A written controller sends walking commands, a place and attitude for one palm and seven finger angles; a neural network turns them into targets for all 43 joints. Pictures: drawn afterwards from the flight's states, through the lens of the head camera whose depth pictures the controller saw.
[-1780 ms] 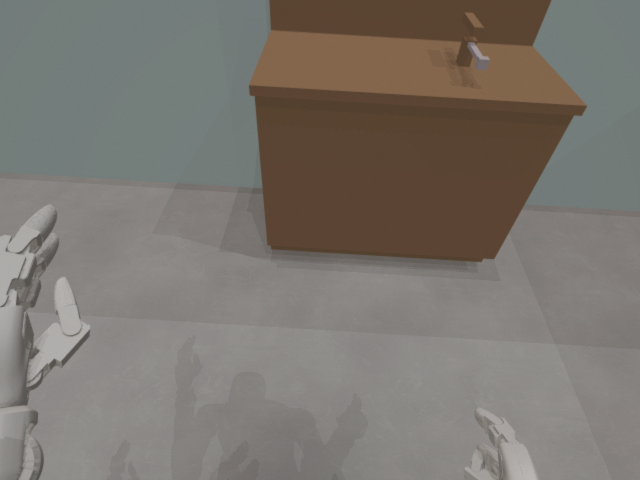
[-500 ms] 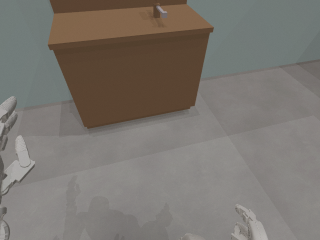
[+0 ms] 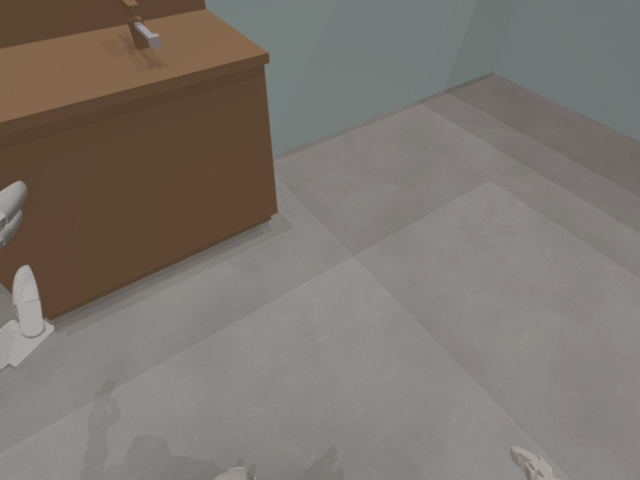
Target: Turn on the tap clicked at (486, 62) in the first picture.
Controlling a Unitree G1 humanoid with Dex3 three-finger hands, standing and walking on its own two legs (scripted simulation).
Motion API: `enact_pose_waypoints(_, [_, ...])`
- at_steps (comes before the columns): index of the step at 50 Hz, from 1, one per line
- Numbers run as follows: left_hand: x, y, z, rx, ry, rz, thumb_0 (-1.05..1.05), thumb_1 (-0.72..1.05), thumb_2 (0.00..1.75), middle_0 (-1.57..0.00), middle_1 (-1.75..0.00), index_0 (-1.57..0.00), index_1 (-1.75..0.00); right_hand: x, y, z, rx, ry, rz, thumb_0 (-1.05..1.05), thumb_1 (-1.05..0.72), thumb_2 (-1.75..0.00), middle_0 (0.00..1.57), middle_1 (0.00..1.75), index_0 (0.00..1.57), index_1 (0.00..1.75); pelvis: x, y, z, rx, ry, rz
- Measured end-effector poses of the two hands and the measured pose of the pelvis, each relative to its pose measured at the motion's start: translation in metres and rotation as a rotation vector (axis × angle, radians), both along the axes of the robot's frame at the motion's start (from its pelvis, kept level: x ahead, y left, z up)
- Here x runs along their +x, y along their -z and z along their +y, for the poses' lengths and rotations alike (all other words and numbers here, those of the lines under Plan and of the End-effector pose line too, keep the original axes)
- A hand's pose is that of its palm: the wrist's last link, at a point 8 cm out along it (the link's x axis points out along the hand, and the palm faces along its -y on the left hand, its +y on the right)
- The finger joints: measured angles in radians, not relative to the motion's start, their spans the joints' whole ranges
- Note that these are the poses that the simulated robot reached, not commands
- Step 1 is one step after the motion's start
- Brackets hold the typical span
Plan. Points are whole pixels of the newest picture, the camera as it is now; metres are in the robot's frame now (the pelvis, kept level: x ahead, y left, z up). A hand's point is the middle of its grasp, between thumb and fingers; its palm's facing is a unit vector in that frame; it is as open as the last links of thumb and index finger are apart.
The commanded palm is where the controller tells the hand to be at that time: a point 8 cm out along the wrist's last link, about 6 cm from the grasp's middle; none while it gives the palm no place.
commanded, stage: walk to a spot facing it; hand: left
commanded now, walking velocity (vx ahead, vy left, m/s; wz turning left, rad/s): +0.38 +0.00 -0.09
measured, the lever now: (154, 41) +1.12 +0.46 +0.06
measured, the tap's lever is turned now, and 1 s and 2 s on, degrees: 0 0 0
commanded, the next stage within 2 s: turn to face it in 1.04 s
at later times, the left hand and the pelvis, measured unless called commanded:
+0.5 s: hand (153, 182) +0.40 +0.21 +0.18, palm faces +0.35 -0.78 -0.51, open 7.4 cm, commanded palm +0.35 +0.25 +0.17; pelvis +0.16 -0.02 -0.01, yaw -5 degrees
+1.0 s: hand (202, 111) +0.59 +0.19 +0.17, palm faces +0.41 -0.84 -0.37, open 7.4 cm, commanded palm +0.54 +0.23 +0.17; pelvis +0.36 -0.04 -0.02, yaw -5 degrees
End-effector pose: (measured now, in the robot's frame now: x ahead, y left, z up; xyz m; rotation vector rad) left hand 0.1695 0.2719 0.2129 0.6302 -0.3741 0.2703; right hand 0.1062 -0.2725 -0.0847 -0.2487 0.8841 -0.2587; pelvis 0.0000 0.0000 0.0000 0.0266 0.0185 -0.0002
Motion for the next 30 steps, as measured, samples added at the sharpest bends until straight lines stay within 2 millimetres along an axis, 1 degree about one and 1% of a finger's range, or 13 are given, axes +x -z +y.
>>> enact_pose_waypoints(3, [0.016,0.007,0.016,-0.057,-0.060,-0.013,0.01,0.88,0.90,-0.22,-0.31,-0.22,-0.30,0.018,-0.002,0.006,-0.002,0.009,-0.027,0.01,-0.91,-0.90,0.20,0.30,0.20,0.29,0.020,0.000,0.006,-0.004,0.003,0.000])
enact_pose_waypoints(7, [0.042,0.033,0.033,-0.170,-0.108,-0.007,0.01,0.89,0.90,-0.21,-0.31,-0.21,-0.30,0.053,0.001,0.024,-0.007,-0.011,-0.070,0.01,-0.91,-0.90,0.20,0.30,0.20,0.29,0.048,0.008,0.018,-0.029,-0.006,-0.011])
enact_pose_waypoints(9, [0.058,0.046,0.036,-0.217,-0.112,-0.002,0.01,0.89,0.90,-0.21,-0.31,-0.21,-0.30,0.072,0.001,0.037,0.003,-0.020,-0.091,0.01,-0.91,-0.90,0.20,0.30,0.20,0.29,0.059,0.011,0.021,-0.006,0.009,-0.024])
enact_pose_waypoints(11, [0.075,0.052,0.035,-0.240,-0.102,0.009,0.02,0.89,0.90,-0.21,-0.31,-0.21,-0.30,0.092,-0.002,0.051,0.022,-0.036,-0.128,0.01,-0.91,-0.90,0.20,0.30,0.20,0.29,0.069,0.012,0.023,0.000,0.028,-0.031])
enact_pose_waypoints(13, [0.092,0.050,0.029,-0.227,-0.075,0.022,0.02,0.89,0.90,-0.21,-0.31,-0.21,-0.30,0.110,-0.004,0.066,0.054,-0.058,-0.160,0.01,-0.91,-0.90,0.20,0.30,0.20,0.29,0.078,0.010,0.022,-0.008,0.032,-0.034])
enact_pose_waypoints(15, [0.107,0.039,0.019,-0.201,-0.038,0.016,0.02,0.89,0.90,-0.21,-0.31,-0.21,-0.30,0.126,-0.006,0.078,0.093,-0.078,-0.174,0.01,-0.91,-0.90,0.20,0.30,0.20,0.29,0.088,0.007,0.020,-0.019,0.039,-0.032])
enact_pose_waypoints(17, [0.121,0.026,0.008,-0.165,-0.003,-0.003,0.02,0.89,0.90,-0.21,-0.31,-0.21,-0.30,0.139,-0.006,0.086,0.129,-0.092,-0.176,0.01,-0.91,-0.90,0.20,0.30,0.20,0.30,0.100,0.004,0.016,-0.028,0.056,-0.027])
enact_pose_waypoints(19, [0.135,0.014,-0.002,-0.121,0.019,-0.019,0.02,0.89,0.90,-0.21,-0.31,-0.21,-0.30,0.151,-0.003,0.088,0.159,-0.094,-0.167,0.01,-0.90,-0.90,0.20,0.30,0.20,0.30,0.113,0.002,0.011,-0.036,0.072,-0.022])
enact_pose_waypoints(21, [0.152,0.007,-0.010,-0.080,0.023,-0.020,0.02,0.89,0.90,-0.21,-0.31,-0.21,-0.30,0.161,0.003,0.085,0.183,-0.088,-0.149,0.01,-0.90,-0.90,0.21,0.31,0.21,0.30,0.129,0.002,0.005,-0.043,0.080,-0.018])
enact_pose_waypoints(24, [0.184,0.008,-0.020,-0.033,0.002,0.011,0.02,0.89,0.90,-0.21,-0.31,-0.21,-0.30,0.178,0.018,0.069,0.206,-0.064,-0.115,0.01,-0.90,-0.90,0.21,0.31,0.21,0.30,0.154,0.006,-0.010,-0.050,0.085,-0.016])
enact_pose_waypoints(26, [0.205,0.017,-0.030,-0.004,-0.015,0.028,0.01,0.89,0.90,-0.21,-0.31,-0.21,-0.30,0.190,0.034,0.051,0.210,-0.048,-0.094,0.01,-0.90,-0.90,0.21,0.31,0.21,0.30,0.171,0.018,-0.024,-0.044,0.077,-0.022])
enact_pose_waypoints(28, [0.225,0.030,-0.042,-0.016,-0.021,0.038,0.01,0.89,0.90,-0.21,-0.31,-0.21,-0.30,0.203,0.049,0.030,0.198,-0.039,-0.058,0.01,-0.90,-0.90,0.21,0.31,0.21,0.30,0.183,0.028,-0.035,-0.037,0.078,-0.030])
enact_pose_waypoints(30, [0.241,0.041,-0.055,-0.069,-0.010,0.062,0.01,0.89,0.90,-0.21,-0.31,-0.21,-0.30,0.215,0.053,0.007,0.166,-0.031,-0.024,0.01,-0.90,-0.90,0.21,0.31,0.21,0.30,0.192,0.028,-0.040,-0.031,0.087,-0.038])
